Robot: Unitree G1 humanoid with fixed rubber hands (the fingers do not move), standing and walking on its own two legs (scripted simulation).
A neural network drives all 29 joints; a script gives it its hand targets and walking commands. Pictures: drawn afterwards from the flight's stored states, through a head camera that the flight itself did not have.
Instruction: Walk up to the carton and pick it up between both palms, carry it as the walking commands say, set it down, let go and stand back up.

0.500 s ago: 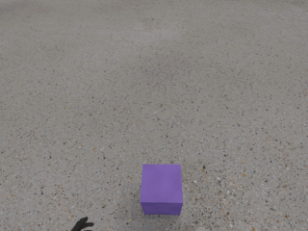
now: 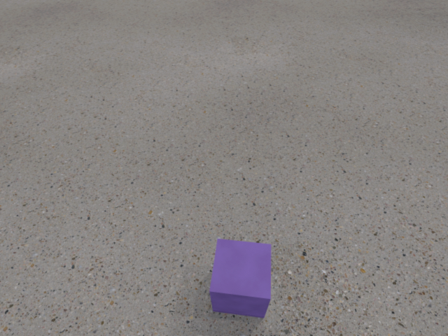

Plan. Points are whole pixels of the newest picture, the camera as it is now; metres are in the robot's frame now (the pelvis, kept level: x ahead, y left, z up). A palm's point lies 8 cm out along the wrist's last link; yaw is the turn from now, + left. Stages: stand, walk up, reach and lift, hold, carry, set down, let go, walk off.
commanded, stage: walk up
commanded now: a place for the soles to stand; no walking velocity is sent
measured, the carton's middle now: (241, 278) +0.45 -0.02 -0.64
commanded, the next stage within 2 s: stand in 1.44 s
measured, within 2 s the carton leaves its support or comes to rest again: neither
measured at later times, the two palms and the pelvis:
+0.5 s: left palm out of the picture +0.08 +0.26 -0.13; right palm out of the picture +0.09 -0.24 -0.13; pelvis +0.03 +0.00 +0.00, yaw +4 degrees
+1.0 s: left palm out of the picture +0.06 +0.27 -0.13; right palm out of the picture +0.10 -0.25 -0.12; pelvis +0.03 +0.00 +0.00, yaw +5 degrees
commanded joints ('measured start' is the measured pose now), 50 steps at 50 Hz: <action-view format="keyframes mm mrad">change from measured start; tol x8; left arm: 1 -30 168 50 -58 -4 -10 6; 50 -1 153 33 -35 4 3 2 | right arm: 1 81 -128 -28 -40 12 -21 -5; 50 4 -169 -23 -13 -1 -6 -31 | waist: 1 -25 -6 -56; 14 -3 109 32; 28 -5 -55 -7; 31 -15 60 -46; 35 -6 -14 -50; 45 9 105 -19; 50 5 4 -9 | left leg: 1 -242 51 -82 -201 -108 107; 9 -244 43 -87 -167 145 77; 16 -293 42 -100 -193 114 72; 33 -215 33 -106 -99 400 69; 50 -278 22 -148 -134 190 85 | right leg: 1 187 -54 122 -118 -270 -24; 10 238 -57 105 -80 -83 -49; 16 224 -50 93 -77 -131 -19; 18 251 -64 101 -57 7 -37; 25 266 -83 85 -61 92 -49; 29 200 -86 87 -100 -52 -50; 33 274 -57 52 4 96 -37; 40 274 -77 60 -18 89 -51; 50 261 -58 79 -62 -79 -37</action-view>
